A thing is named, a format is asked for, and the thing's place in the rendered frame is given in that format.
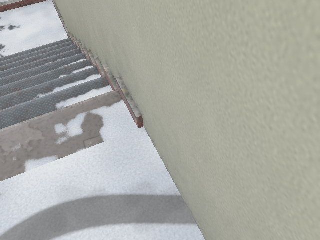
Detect stairs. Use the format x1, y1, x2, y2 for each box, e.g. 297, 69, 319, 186
0, 38, 113, 130

